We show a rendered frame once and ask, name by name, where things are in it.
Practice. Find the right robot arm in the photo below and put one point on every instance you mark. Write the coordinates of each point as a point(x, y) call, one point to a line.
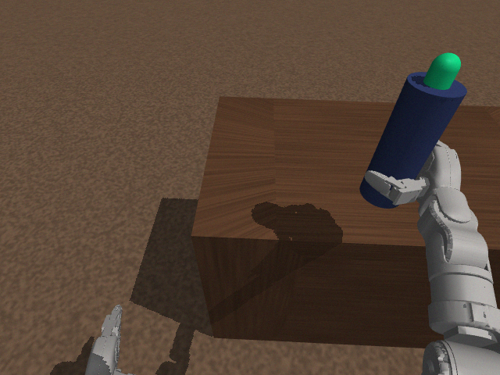
point(463, 306)

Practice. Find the right robot hand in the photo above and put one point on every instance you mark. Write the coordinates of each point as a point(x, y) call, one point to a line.
point(441, 170)

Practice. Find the bottle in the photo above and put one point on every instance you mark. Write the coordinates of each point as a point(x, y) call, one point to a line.
point(424, 108)

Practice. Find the left robot hand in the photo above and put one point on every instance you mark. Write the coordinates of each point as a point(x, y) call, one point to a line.
point(105, 351)

